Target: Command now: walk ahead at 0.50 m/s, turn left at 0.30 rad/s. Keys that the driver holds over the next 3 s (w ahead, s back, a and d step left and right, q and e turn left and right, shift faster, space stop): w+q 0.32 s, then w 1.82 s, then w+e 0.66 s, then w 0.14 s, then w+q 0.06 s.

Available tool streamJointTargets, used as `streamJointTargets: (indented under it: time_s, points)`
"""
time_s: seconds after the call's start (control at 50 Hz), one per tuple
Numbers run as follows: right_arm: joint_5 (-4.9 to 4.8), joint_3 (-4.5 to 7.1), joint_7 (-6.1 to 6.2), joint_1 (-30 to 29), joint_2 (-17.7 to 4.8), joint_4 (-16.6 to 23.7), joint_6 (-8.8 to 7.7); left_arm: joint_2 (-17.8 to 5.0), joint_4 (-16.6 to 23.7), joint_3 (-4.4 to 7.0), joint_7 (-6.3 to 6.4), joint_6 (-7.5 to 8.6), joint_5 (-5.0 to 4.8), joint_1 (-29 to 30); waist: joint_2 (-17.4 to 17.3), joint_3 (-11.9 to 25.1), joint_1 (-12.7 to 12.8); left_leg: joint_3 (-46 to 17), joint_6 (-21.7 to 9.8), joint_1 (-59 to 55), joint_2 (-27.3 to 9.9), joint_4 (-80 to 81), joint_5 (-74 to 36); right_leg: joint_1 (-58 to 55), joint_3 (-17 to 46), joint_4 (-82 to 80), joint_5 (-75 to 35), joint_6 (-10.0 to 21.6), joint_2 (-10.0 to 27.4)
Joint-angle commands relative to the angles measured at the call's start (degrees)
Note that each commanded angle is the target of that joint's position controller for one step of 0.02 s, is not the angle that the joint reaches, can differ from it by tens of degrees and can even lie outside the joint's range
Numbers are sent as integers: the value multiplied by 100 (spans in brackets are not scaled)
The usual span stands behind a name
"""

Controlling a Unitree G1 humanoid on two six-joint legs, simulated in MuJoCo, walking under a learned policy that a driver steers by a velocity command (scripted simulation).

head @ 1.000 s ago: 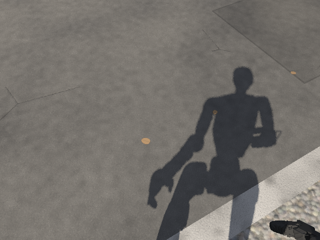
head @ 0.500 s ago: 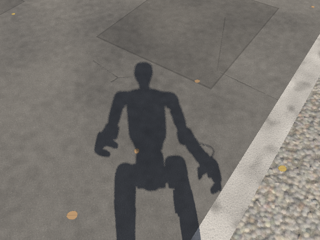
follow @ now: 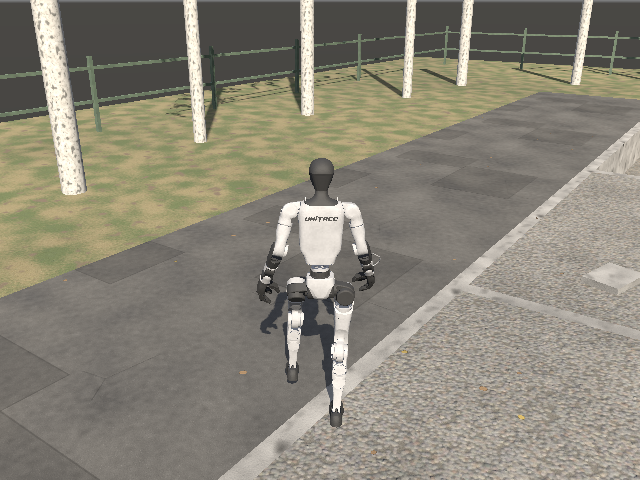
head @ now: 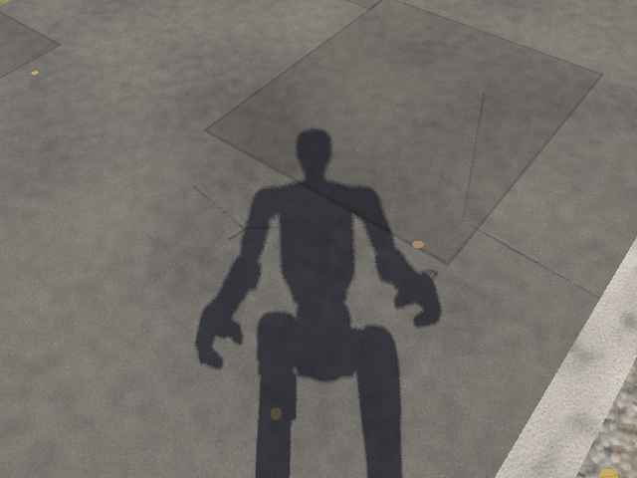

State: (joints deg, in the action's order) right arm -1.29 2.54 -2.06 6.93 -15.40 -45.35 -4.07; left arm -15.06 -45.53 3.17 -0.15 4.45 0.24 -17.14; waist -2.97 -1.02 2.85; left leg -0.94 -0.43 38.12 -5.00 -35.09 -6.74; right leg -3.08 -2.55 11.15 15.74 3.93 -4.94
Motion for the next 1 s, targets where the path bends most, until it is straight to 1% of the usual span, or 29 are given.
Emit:
streamJointTargets:
  time_s: [0.02, 0.08, 0.1, 0.12, 0.14, 0.16, 0.18, 0.2, 0.22, 0.24, 0.26, 0.32, 0.4, 0.44, 0.5, 0.56, 0.58, 0.6, 0.62, 0.64, 0.66, 0.68, 0.7, 0.72, 0.76, 0.8, 0.88, 0.94, 1.0]
  points:
    - [-9, 61, -127, -870, -402, 666, -122, -936, 50, 268, 54, -28, -32, -261, 539, -382, 208, 23, -209, 360, 112, 280, 340, -283, 201, -16, -2634, 608, 1884]
    - [37, 166, -183, -364, -623, 666, -92, -1129, 91, 322, 151, -142, -44, -38, 824, 108, -151, 478, -500, -481, 554, 235, 1245, -601, -59, 1022, -5307, 380, 1881]
    - [48, 279, -163, 239, -826, 547, -67, -1174, 123, 323, 192, -199, -43, 57, 848, 480, -493, 631, -637, -1276, 789, 289, 1361, -494, -209, 1898, -6053, 260, 1762]
    - [44, 428, -102, 1077, -1112, 376, -47, -1137, 173, 290, 237, -219, -43, 113, 653, 933, -939, 399, -857, -2662, 804, 507, 1016, 233, -393, 3180, -5676, 49, 1546]
    - [84, 596, -7, 1816, -1709, 332, -17, -720, 395, 141, 217, -123, 67, -325, -425, 1741, -930, -1887, -1695, -4924, -579, 472, 1052, 2356, -464, 5400, -3162, -313, 919]
    - [-22, 516, -23, 1749, -1534, 361, -39, -377, 412, -14, 102, 66, 105, -439, -1104, 2342, -725, -4554, -2470, -6123, -1424, 1438, 1762, 4046, 433, 6828, 1569, -526, -121]
    - [-4, 417, -6, 1680, -1197, 373, -26, -828, 510, 83, -22, 259, -112, 5, -620, 1983, -963, -4131, -2150, -5970, -1271, 1681, 2420, 4690, 1078, 7086, 1396, -362, 313]
    - [21, 373, 23, 1417, -1018, 451, -19, -878, 665, 67, -64, 360, -237, 451, -212, 1282, -917, -3349, -1902, -5206, -1071, 1750, 2381, 4819, 967, 6778, 955, -262, 588]
    - [39, 336, 28, 1062, -925, 519, -13, -832, 718, 67, -44, 401, -145, 656, 310, 674, -673, -2794, -1755, -4224, -852, 1877, 1866, 4668, 862, 6150, 637, -258, 805]
    - [74, 273, 48, 802, -750, 606, -19, -903, 709, 128, 0, 362, -6, 685, 357, 436, -480, -2398, -1659, -3578, -656, 2007, 1319, 4296, 833, 5656, 420, -303, 980]
    - [119, 254, 69, 670, -741, 693, -6, -874, 723, 143, 6, 297, 36, 581, 179, 334, -320, -2268, -1682, -3134, -540, 2135, 975, 3998, 817, 5461, 322, -375, 1021]
    - [91, 307, 150, 656, -902, 741, -14, -678, 758, 104, 58, 140, 79, 468, 42, 236, -190, -1755, -1724, -2452, -336, 2295, 234, 3766, 628, 4652, 4, -665, 1025]
    - [35, 308, 243, 940, -935, 587, 9, -394, 878, -20, 34, 147, 64, 1191, -96, 169, -532, -1025, -1312, -2170, 57, 2251, 362, 3314, 448, 2848, -1795, -803, 849]
    - [30, 295, 245, 1219, -941, 464, 26, -390, 948, -33, -21, 192, 1, 1539, -158, 152, -738, -1118, -1239, -2298, -32, 2226, 756, 3122, 420, 2346, -2380, -772, 730]
    - [17, 290, 235, 1447, -957, 337, 62, -541, 1075, 10, -95, 251, -44, 1864, -176, 37, -850, -1457, -1196, -2954, -331, 1903, 894, 3359, 517, 1899, -2106, -586, 706]
    - [47, 316, 251, 1459, -1017, 279, 118, -692, 1089, 74, -137, 307, -43, 1685, -308, 16, -669, -1772, -1076, -3507, -605, 1499, 367, 3237, 482, 1658, -1379, -312, 647]
    - [46, 312, 253, 1351, -1010, 295, 138, -761, 999, 122, -127, 324, -34, 1325, -335, 135, -434, -1700, -984, -3533, -509, 1159, -285, 2754, 355, 1459, -1307, -177, 548]
    - [65, 260, 247, 1295, -878, 329, 141, -955, 827, 222, -98, 344, 5, 668, -229, 594, -116, -1457, -836, -3384, -204, 377, -910, 1752, 388, 1449, -1471, 34, 620]
    - [153, 155, 252, 1254, -655, 470, 135, -1273, 714, 303, -66, 347, 70, -297, 267, 1445, 288, -1081, -614, -2608, 178, -1166, -63, 232, 1343, 1626, -1626, 445, 1494]
    - [38, 35, 238, 2104, -243, 486, 37, -1692, 465, 441, -101, 268, 40, -841, 2010, 2110, 42, -524, -165, -447, 1073, -3165, 2938, -1699, 3809, 1241, -484, 1406, 2615]
    - [-6, 84, 225, 1893, -650, 427, -15, -1157, 438, 306, -131, 240, -119, -915, 1677, 1864, 220, -914, -154, 408, 869, -3796, 3921, -1688, 4586, 719, 782, 1338, 2704]
    - [-55, 168, 205, 1252, -938, 557, -41, -893, 493, 219, -109, 211, -109, -552, 1104, 1017, 293, -862, -178, 717, 595, -3963, 3454, -1010, 3811, 608, 891, 1081, 2498]
    - [-9, 145, 208, 839, -870, 666, -57, -830, 564, 174, -97, 168, -30, -198, 629, 601, 181, -599, -179, 608, 333, -3766, 2999, -299, 3163, 513, 365, 937, 2255]
    - [75, 157, 198, 642, -806, 731, -74, -735, 559, 134, -107, 152, 3, 13, 523, 239, 59, -509, -147, 530, 173, -3394, 2707, 269, 2761, 358, -268, 940, 2061]
    - [83, 163, 177, 830, -652, 691, -37, -605, 543, 77, -116, 175, 31, 163, 813, 221, -193, -434, -88, 19, -18, -2936, 2430, 783, 2209, 137, -1045, 886, 1764]
    - [90, 125, 177, 878, -487, 672, 12, -688, 464, 99, -110, 198, -39, 122, 853, 218, -264, -297, 8, -65, -69, -2517, 2351, 990, 1838, -28, -1532, 969, 1712]
    - [124, 39, 168, 185, -307, 847, -2, -935, 298, 168, -42, 139, -73, -21, 692, 60, -106, -154, 146, -37, -105, -1135, 1255, 1089, 1243, -264, -1914, 915, 1600]
    - [83, 14, 116, -345, -267, 948, -51, -1007, 136, 176, -21, 91, -124, -269, 692, -44, 97, -26, 149, -377, 53, -205, 456, 1093, 915, -247, -1842, 775, 1487]
    - [34, 28, 46, -769, -318, 1098, -91, -1049, -51, 185, -16, 22, -156, -554, 704, -160, 221, -18, 61, -424, 151, 230, 375, 746, 978, -108, -1772, 724, 1684]
